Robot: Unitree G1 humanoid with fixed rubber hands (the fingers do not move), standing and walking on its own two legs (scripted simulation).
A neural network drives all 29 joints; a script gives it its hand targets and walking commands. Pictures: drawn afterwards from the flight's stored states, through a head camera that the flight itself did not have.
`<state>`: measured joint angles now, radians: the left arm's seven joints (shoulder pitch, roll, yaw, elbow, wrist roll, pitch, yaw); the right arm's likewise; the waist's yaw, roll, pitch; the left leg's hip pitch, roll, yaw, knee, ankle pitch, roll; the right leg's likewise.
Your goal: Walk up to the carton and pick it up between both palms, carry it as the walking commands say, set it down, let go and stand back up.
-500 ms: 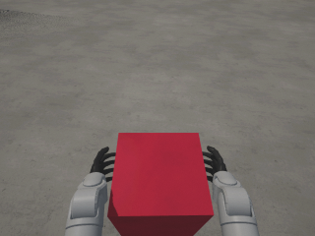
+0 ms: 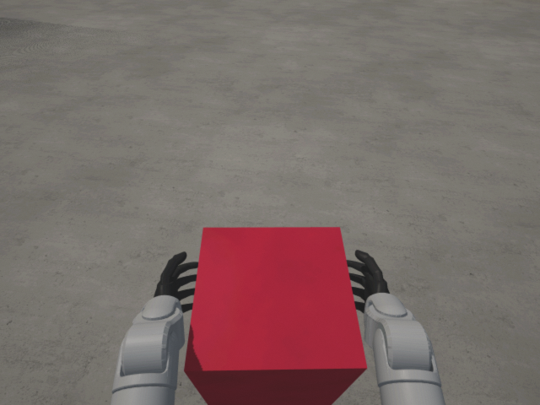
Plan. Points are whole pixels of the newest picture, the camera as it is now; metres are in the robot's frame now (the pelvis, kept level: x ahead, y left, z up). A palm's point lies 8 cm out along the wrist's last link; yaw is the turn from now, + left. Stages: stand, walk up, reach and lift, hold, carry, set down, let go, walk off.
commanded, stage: carry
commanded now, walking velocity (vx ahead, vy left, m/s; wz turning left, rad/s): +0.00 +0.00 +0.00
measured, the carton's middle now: (271, 322) +0.28 +0.00 -0.04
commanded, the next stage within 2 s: hold in 0.26 s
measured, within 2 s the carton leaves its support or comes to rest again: neither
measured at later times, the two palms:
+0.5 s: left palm (182, 298) +0.29 +0.14 +0.03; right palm (387, 312) +0.26 -0.16 +0.04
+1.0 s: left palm (169, 291) +0.30 +0.16 +0.03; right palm (367, 294) +0.29 -0.14 +0.03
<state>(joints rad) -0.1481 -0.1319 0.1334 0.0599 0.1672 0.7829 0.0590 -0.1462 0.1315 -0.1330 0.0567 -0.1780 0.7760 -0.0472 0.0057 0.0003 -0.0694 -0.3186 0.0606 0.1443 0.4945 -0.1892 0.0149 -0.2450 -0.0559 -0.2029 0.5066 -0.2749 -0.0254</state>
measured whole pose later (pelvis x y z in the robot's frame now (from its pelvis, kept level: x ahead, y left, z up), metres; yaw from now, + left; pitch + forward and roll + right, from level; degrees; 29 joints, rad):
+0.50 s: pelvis -0.01 +0.01 +0.00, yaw -8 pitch -5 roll +0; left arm -0.22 -0.14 0.21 0.16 0.23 0.71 0.02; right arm -0.23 0.14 -0.15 0.19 -0.23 0.70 -0.04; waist 0.04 -0.02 0.05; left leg -0.19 -0.01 0.02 0.45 -0.18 0.01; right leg -0.17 0.02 0.01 0.48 -0.23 -0.02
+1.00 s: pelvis +0.00 +0.02 +0.01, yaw -8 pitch -6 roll +0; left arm -0.30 -0.16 0.31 0.35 0.30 0.69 0.01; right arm -0.36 0.18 -0.30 0.43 -0.35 0.64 0.02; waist 0.08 0.00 0.03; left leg -0.12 -0.04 -0.01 0.42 -0.19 0.02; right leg -0.10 0.03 0.06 0.43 -0.23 -0.02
